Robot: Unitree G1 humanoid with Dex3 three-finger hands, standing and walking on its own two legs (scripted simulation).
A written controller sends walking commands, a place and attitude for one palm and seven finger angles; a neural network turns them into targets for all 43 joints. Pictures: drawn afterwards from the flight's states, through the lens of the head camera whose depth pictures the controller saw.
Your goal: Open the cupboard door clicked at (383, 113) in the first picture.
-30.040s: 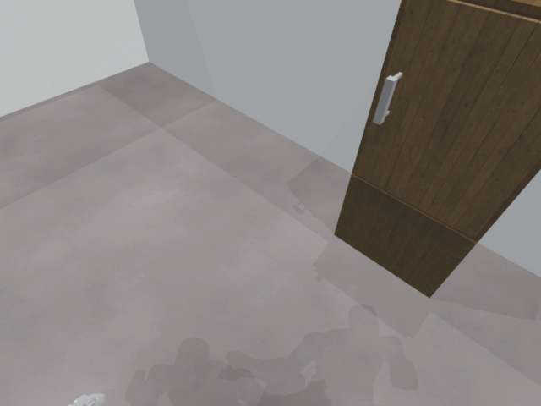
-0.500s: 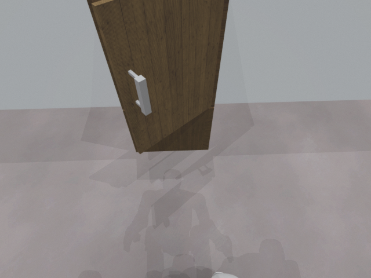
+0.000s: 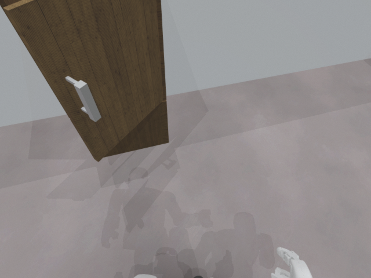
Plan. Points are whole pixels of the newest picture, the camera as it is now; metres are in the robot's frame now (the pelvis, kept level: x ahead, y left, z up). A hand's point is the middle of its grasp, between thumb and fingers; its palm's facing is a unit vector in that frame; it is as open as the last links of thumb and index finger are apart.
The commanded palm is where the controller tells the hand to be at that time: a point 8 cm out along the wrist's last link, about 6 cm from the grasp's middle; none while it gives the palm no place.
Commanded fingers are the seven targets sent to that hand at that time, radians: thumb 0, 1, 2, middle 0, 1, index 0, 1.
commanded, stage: walk to a spot facing it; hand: left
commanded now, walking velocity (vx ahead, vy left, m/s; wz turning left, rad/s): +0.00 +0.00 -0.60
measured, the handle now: (83, 99) +0.54 +0.35 -0.01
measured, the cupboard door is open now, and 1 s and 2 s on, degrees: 39 39 39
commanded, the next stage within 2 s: none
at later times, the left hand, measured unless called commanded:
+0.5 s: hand (126, 269) +0.14 +0.16 -0.17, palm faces -0.33 -0.91 -0.26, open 7.4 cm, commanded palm none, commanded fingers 0.00 0.90 0.90 -0.20 -0.30 -0.20 -0.30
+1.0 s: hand (164, 248) +0.20 +0.07 -0.16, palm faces -0.57 -0.78 -0.25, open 7.4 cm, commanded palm none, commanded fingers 0.00 0.90 0.90 -0.20 -0.30 -0.20 -0.30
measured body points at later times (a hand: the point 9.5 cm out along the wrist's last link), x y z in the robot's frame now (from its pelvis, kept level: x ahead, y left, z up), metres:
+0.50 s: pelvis -0.01 -0.01 -0.01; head +0.05 -0.03 +0.44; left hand +0.16 +0.21 -0.15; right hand -0.03 -0.30 -0.14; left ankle +0.04 +0.12 -0.70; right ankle -0.01 -0.14 -0.74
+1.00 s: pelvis +0.01 -0.04 +0.00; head +0.04 -0.08 +0.44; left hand +0.23 +0.11 -0.14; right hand -0.11 -0.28 -0.15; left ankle +0.09 +0.08 -0.68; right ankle -0.06 -0.13 -0.74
